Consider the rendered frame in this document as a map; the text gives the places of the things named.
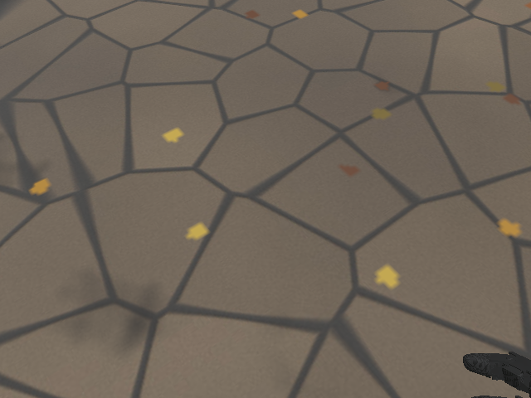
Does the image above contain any robot right hand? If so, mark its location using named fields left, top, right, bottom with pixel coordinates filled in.
left=463, top=352, right=531, bottom=398

